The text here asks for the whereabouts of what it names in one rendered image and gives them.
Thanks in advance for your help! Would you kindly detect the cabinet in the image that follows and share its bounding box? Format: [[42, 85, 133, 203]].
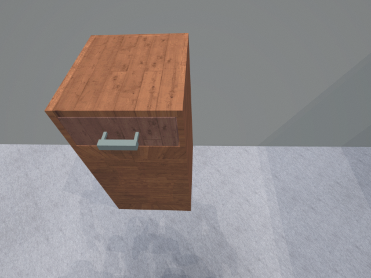
[[44, 33, 193, 211]]

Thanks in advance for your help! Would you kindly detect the handle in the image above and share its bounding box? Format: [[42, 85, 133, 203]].
[[97, 132, 139, 151]]

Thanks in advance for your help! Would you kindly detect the drawer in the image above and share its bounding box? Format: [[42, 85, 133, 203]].
[[58, 117, 179, 146]]

